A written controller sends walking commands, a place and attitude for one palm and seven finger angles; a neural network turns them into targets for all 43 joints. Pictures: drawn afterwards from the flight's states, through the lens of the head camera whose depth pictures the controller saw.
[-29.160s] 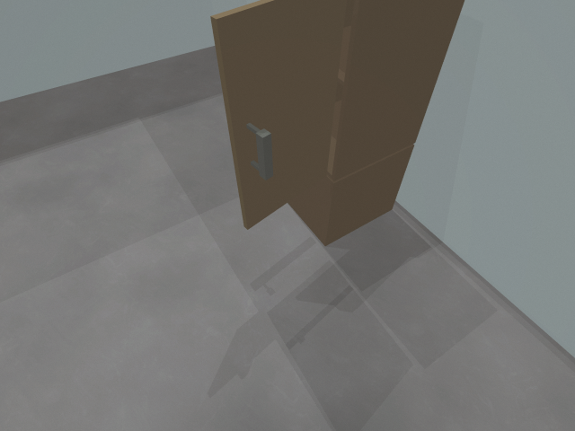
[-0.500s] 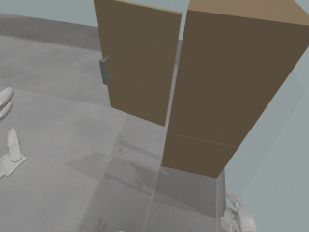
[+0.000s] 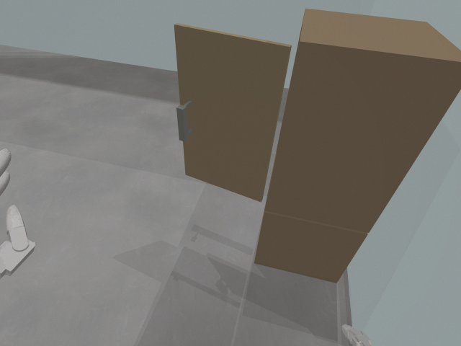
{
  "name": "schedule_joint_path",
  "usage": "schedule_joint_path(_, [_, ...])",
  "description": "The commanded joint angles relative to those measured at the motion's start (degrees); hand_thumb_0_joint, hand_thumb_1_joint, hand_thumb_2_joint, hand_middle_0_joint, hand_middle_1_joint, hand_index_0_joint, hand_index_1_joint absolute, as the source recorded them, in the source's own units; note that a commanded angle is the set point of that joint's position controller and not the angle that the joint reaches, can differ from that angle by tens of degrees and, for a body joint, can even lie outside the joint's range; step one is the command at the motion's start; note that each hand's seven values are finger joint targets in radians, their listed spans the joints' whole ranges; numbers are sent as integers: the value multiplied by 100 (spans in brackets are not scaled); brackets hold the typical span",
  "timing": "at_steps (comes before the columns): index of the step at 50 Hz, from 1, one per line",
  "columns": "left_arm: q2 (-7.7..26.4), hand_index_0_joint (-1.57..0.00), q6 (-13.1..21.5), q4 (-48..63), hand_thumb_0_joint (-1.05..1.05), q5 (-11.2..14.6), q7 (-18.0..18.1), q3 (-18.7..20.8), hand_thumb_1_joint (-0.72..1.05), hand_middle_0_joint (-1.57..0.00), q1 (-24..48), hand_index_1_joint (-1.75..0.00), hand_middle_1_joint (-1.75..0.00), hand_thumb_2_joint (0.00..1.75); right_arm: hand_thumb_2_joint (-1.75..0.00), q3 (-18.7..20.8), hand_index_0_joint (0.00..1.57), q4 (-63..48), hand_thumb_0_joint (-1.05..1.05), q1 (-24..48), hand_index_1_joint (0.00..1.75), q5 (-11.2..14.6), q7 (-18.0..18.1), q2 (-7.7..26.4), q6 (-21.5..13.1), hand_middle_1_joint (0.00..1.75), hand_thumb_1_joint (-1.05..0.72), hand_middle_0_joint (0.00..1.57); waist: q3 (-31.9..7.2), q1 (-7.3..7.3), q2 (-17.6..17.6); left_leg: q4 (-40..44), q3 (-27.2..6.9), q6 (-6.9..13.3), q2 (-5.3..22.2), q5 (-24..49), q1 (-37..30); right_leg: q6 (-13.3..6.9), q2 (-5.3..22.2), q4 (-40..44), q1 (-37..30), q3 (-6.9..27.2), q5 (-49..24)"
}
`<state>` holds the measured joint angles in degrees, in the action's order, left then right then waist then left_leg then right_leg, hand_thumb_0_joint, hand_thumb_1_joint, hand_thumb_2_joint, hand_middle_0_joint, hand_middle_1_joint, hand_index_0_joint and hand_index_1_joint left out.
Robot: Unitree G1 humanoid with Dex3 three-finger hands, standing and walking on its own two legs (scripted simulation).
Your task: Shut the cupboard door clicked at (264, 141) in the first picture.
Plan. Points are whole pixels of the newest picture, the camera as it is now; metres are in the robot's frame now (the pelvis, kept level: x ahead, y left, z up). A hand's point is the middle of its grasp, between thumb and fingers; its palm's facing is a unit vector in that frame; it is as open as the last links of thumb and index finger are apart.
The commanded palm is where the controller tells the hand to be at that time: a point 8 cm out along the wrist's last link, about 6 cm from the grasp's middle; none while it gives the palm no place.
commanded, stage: stop stepping back and stand still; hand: left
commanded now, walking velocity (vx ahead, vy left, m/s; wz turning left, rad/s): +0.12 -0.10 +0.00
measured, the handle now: (186, 120) +0.84 +0.21 -0.04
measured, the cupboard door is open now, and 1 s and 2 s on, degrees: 79 79 79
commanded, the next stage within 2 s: let the arm hang, fingers relaxed in 0.18 s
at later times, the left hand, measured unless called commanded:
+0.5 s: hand out of the picture +0.15 +0.20 -0.13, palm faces +0.01 -0.97 -0.26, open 7.4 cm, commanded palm none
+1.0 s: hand out of the picture -0.04 +0.18 -0.16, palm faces +0.05 -0.98 -0.19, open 7.3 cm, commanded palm none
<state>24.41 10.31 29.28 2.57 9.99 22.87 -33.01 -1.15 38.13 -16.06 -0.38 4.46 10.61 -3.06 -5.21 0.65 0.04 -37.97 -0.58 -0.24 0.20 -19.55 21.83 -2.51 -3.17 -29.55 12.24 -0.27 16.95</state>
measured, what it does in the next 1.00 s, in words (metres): steps on the spot: left foot, then right foot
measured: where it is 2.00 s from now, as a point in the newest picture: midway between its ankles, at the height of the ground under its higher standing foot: outside the picture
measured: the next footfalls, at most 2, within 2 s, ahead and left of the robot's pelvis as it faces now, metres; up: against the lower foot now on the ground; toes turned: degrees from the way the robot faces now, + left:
left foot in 0.02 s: +0.09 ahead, +0.11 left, +0.00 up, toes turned +1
right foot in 0.24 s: +0.03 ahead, -0.09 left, +0.00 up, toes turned +0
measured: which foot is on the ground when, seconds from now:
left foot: up 0.00-0.00, down 0.02-1.00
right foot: down 0.00-0.06, up 0.08-0.22, down 0.24-1.00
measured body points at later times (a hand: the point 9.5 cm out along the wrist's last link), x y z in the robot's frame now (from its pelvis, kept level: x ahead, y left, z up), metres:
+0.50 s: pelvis +0.01 +0.00 -0.01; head +0.00 +0.00 +0.44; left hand +0.15 +0.25 -0.11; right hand +0.12 -0.26 -0.13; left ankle +0.05 +0.11 -0.73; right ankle -0.01 -0.09 -0.73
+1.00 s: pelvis +0.01 +0.01 +0.01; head +0.01 +0.00 +0.46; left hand -0.04 +0.23 -0.15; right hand +0.00 -0.20 -0.16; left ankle +0.05 +0.11 -0.73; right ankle -0.01 -0.09 -0.73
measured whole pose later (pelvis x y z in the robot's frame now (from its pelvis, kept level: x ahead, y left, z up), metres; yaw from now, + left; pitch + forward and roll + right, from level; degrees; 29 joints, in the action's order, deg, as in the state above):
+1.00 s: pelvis +0.01 +0.01 +0.01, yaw +0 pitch -2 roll -1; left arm 7.8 -0.4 -66.2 -0.7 2.1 -0.1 -21.7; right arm -0.7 64.2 -18.1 -0.4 2.3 7.1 1.2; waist 0.7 0.3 -1.3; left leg -24.0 1.1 1.6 -0.7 -9.6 13.0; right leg -2.0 -2.3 -22.2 6.3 -0.8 14.5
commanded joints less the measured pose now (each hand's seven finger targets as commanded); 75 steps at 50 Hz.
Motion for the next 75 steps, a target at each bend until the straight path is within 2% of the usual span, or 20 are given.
schedule_joint_path(1, [780, -20, 203, 353, 0, -10, 144, 421, 90, -20, 1379, -30, -30, 90, -90, 300, 20, -958, 0, 784, 30, 50, 191, 963, -446, 30, -90, 20, 934, -210, -613, 1919, -1175, 463, 818, -1057, -642, 25, 352, 229, 1260, 534, 1183])
schedule_joint_path(3, [883, -20, 275, 697, 0, -26, 90, 530, 90, -20, 1344, -30, -30, 90, -90, 199, 20, -916, 0, 795, 30, 28, 186, 838, -549, 30, -90, 20, 643, -234, -1423, 3261, -2526, 584, 1486, -2962, -236, 272, -27, -1090, 903, 41, 858])
schedule_joint_path(4, [860, -20, 249, 786, 0, -52, 53, 506, 90, -20, 1373, -30, -30, 90, -90, 184, 20, -930, 0, 821, 30, -33, 162, 784, -590, 30, -90, 20, 797, -216, -1311, 3492, -2743, 631, 1603, -2939, 67, 267, 34, -1378, 801, 165, 651])
schedule_joint_path(6, [811, -20, 281, 1080, 0, -67, 25, 445, 90, -20, 1202, -30, -30, 90, -90, 194, 20, -951, 0, 869, 30, -45, 71, 724, -678, 30, -90, 20, 575, -125, -763, 3228, -2049, 627, 1471, -1963, -94, 242, 145, -837, 382, 145, 507])
schedule_joint_path(9, [854, -20, 312, 1338, 0, -87, 49, 569, 90, -20, 643, -30, -30, 90, -90, 194, 20, -1007, 0, 852, 30, -49, 14, 752, -681, 30, -90, 20, 133, -125, -1053, 2707, -968, 291, 976, -1129, -195, 209, 100, 486, -522, -52, 36])
schedule_joint_path(12, [1085, -20, 336, 969, 0, -76, 96, 945, 90, -20, 266, -30, -30, 90, -90, 226, 20, -985, 0, 718, 30, -91, 1, 767, -612, 30, -90, 20, 50, -157, -1023, 2170, -585, 144, 659, -393, 56, 85, 333, 901, -914, 219, -341])
schedule_joint_path(13, [959, -20, 358, 942, 0, -25, 90, 869, 90, -20, 362, -30, -30, 90, -90, 216, 20, -979, 0, 735, 30, -71, 1, 720, -588, 30, -90, 20, -28, -147, -763, 1922, -452, 123, 585, -105, 0, 73, 429, 929, -868, 373, -427])
schedule_joint_path(14, [-412, -20, -569, -3501, 0, -480, -825, -1672, 90, -20, 443, -30, -30, 90, -90, 489, 20, 195, 0, 956, 30, 77, -475, 1494, -734, 30, -90, 20, 309, -231, -142, 275, -231, 68, 526, 1746, -28, -99, 1164, 287, 6, 386, -2561])
schedule_joint_path(15, [-468, -20, -947, -3657, 0, -415, -930, -1658, 90, -20, 500, -30, -30, 90, -90, 504, 20, 190, 0, 417, 30, 92, -454, 1086, -438, 30, -90, 20, -125, -278, 69, 158, -167, -6, 583, 1789, -575, -269, 1279, 159, 225, 756, -3085])
schedule_joint_path(16, [-599, -20, -999, -3769, 0, -390, -955, -1776, 90, -20, 771, -30, -30, 90, -90, 464, 20, 182, 0, 254, 30, 44, -419, 1024, -298, 30, -90, 20, -259, -259, 378, 48, -213, 28, 510, 1776, -512, -324, 1256, 53, 231, 659, -2991])
schedule_joint_path(17, [-590, -20, -1000, -3992, 0, -435, -961, -1847, 90, -20, 1005, -30, -30, 90, -90, 475, 20, 171, 0, 203, 30, -2, -394, 1010, -227, 30, -90, 20, -267, -262, 921, -31, -257, 60, 477, 1921, -415, -371, 1221, -54, 128, 646, -3224])
schedule_joint_path(20, [-344, -20, -1069, -4801, 0, -415, -942, -1864, 90, -20, 1542, -30, -30, 90, -90, 416, 20, 99, 0, 311, 30, -61, -341, 1109, 85, 30, -90, 20, 54, -182, 1629, -199, -180, 123, 190, 1258, -157, -563, 1369, 64, 40, 644, -3253])
schedule_joint_path(21, [-385, -20, -1085, -5203, 0, -420, -914, -1897, 90, -20, 1650, -30, -30, 90, -90, 397, 20, 186, 0, 312, 30, -101, -328, 1037, 165, 30, -90, 20, 135, -177, 1589, -163, -168, 114, 143, 1014, -208, -600, 1393, 141, 54, 693, -3141])
schedule_joint_path(23, [-405, -20, -1147, -5898, 0, -389, -859, -1987, 90, -20, 1855, -30, -30, 90, -90, 311, 20, 427, 0, 241, 30, -139, -320, 896, 290, 30, -90, 20, 356, -221, 857, 301, -250, 112, 252, 1614, -596, -464, 1278, 199, 329, 608, -2295])
schedule_joint_path(26, [-526, -20, -1173, -6941, 0, -345, -860, -2040, 90, -20, 1805, -30, -30, 90, -90, 199, 20, 870, 0, 396, 30, -147, -300, 901, 303, 30, -90, 20, 662, -52, -742, 1342, -952, 365, 637, 1659, -336, -55, 648, 339, 83, 390, -223])
schedule_joint_path(30, [-811, -20, -1057, -7910, 0, -343, -875, -1985, 90, -20, 1444, -30, -30, 90, -90, 198, 20, 1335, 0, 202, 30, -135, -230, 610, 287, 30, -90, 20, 305, -20, -1009, 1452, -663, 255, 453, 1079, -482, -165, 785, 891, -470, 589, -455])
schedule_joint_path(37, [-879, -20, -982, -8785, 0, -305, -855, -2156, 90, -20, 1301, -30, -30, 90, -90, 214, 20, 1940, 0, -286, 30, -28, -186, 543, 292, 30, -90, 20, 485, -98, -98, 1549, -512, 239, 546, 1449, -960, -140, 803, 1232, -385, 546, -811])
schedule_joint_path(41, [-1036, -20, -982, -9147, 0, -292, -826, -2222, 90, -20, 1094, -30, -30, 90, -90, 183, 20, 2224, 0, -420, 30, -20, -171, 428, 311, 30, -90, 20, 821, -115, 102, 1685, -436, 240, 534, 1243, -1043, -108, 793, 1369, -133, 571, -529])
schedule_joint_path(54, [-1305, -20, -995, -9475, 0, -313, -760, -2245, 90, -20, 701, -30, -30, 90, -90, 130, 20, 2583, 0, -693, 30, -31, -173, 101, 325, 30, -90, 20, 1272, -95, 80, 1919, -434, 278, 460, 735, -870, -82, 741, 1289, 216, 574, -85])
schedule_joint_path(75, [-1366, -20, -983, -9449, 0, -312, -750, -2204, 90, -20, 708, -30, -30, 90, -90, 140, 20, 2544, 0, -759, 30, -37, -149, 118, 279, 30, -90, 20, 1095, -97, -51, 1914, -460, 305, 511, 1051, -973, -50, 734, 1147, 44, 518, -468])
